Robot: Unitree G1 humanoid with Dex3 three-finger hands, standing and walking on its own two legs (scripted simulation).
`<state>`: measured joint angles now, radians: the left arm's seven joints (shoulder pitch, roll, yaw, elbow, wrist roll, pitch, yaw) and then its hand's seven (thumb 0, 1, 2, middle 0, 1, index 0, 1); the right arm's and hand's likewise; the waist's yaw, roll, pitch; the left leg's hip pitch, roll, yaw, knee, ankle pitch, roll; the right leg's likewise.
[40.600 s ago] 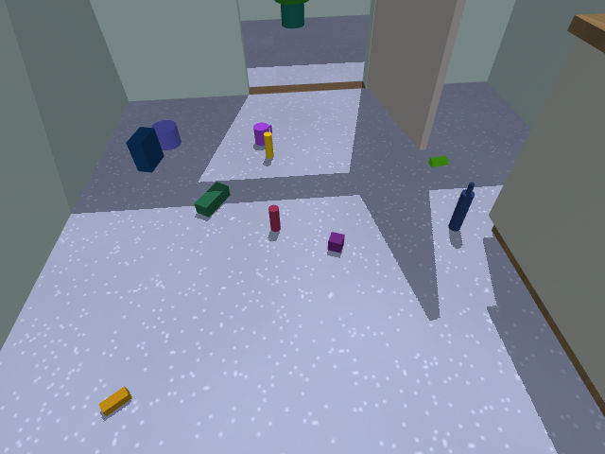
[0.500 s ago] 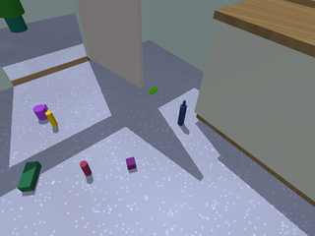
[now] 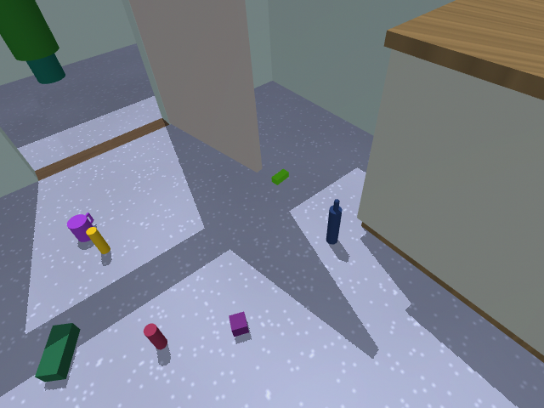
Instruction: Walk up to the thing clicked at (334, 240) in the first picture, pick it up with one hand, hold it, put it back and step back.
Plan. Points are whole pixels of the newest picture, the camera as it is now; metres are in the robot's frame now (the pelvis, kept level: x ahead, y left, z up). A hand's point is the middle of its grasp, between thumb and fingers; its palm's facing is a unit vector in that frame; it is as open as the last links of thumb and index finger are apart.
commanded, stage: walk up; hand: left
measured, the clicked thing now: (239, 324) +0.58 +0.21 -0.74
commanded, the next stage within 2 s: stand in 1.64 s
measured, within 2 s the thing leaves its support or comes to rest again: neither
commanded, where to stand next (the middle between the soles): +0.19 -0.02 m, yaw -1 degrees
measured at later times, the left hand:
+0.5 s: hand out of the picture +0.16 +0.29 -0.16, palm faces -0.06 -0.92 -0.39, open 7.4 cm
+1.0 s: hand (153, 370) +0.24 +0.26 -0.14, palm faces -0.05 -0.94 -0.33, open 7.4 cm
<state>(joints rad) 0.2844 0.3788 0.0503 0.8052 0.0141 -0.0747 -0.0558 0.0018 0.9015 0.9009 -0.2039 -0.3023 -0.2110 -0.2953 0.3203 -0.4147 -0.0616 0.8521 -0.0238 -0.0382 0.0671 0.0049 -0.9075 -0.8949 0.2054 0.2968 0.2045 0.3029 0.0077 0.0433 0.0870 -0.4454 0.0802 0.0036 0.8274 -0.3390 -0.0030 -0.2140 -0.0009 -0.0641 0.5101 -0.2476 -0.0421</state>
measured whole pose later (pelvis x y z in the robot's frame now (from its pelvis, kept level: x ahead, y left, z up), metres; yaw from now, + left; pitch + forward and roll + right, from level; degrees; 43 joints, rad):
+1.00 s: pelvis +0.12 +0.01 +0.01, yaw -2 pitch -3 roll +0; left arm 0.04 0.36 0.00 1.12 0.00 -0.02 -0.01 0.00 0.90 0.90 -0.20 -0.30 -0.21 -0.29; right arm 0.08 -0.36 0.00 1.14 0.00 -0.01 0.02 0.00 -0.91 -0.89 0.21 0.30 0.21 0.30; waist -0.01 -0.01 0.06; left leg -0.14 0.04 0.04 0.38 -0.20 -0.02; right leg -0.15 -0.03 -0.01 0.39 -0.19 0.02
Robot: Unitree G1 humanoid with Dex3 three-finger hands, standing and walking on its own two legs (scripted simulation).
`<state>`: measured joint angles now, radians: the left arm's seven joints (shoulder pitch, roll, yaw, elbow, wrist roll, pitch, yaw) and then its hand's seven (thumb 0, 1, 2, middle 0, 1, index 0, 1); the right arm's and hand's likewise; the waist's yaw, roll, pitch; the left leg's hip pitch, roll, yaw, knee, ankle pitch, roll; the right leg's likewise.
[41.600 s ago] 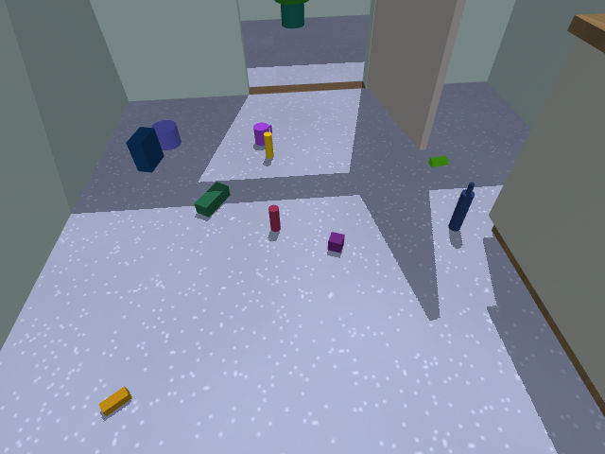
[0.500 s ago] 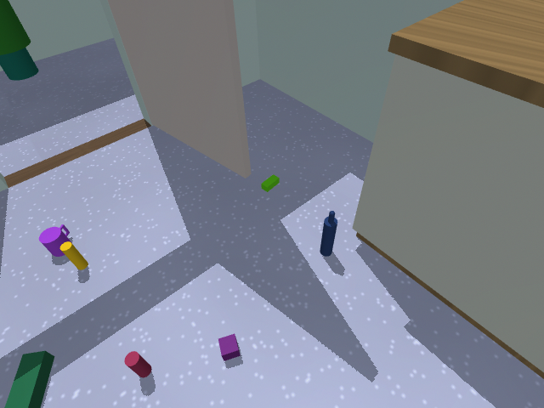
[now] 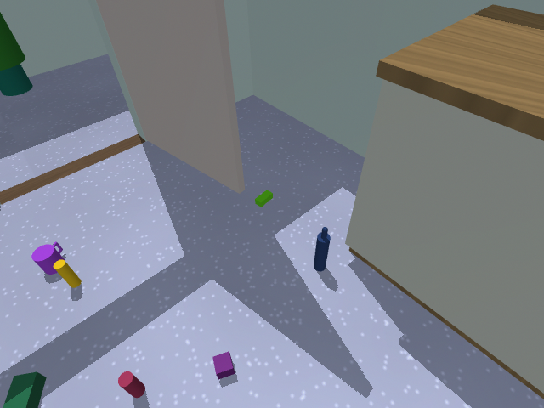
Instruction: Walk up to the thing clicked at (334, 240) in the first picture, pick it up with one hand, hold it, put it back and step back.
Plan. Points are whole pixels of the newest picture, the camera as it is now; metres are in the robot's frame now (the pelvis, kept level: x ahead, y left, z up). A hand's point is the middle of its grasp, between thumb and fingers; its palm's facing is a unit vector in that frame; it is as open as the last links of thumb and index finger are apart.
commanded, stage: walk up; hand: left
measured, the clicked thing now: (223, 365) +0.45 +0.22 -0.75
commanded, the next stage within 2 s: stand in 0.64 s
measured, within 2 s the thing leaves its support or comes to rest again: neither
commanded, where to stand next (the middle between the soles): +0.07 -0.03 m, yaw +1 degrees
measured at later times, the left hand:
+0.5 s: hand out of the picture +0.07 +0.25 -0.15, palm faces +0.01 -0.94 -0.33, open 7.4 cm
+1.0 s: hand out of the picture +0.09 +0.25 -0.15, palm faces -0.01 -0.94 -0.34, open 7.4 cm
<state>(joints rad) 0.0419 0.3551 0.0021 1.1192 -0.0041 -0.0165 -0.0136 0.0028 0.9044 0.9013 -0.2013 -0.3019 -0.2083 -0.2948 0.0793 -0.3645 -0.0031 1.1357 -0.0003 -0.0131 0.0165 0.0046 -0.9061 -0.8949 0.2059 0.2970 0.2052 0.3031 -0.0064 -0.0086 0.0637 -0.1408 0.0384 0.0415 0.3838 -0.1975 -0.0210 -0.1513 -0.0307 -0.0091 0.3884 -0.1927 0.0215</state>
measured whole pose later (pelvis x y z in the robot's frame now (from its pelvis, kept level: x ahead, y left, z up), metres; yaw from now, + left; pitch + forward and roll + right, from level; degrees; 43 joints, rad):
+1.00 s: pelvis +0.01 -0.01 +0.00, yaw +1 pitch -2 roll +0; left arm 0.08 0.35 0.00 1.14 0.01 -0.02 -0.01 0.00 0.91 0.90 -0.20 -0.30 -0.21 -0.29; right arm 0.08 -0.35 -0.01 1.14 -0.01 -0.01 0.01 0.00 -0.91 -0.89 0.21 0.30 0.20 0.30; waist 0.00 0.00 0.05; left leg -0.11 0.04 0.02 0.31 -0.16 -0.03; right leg -0.12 -0.02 -0.03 0.33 -0.17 0.01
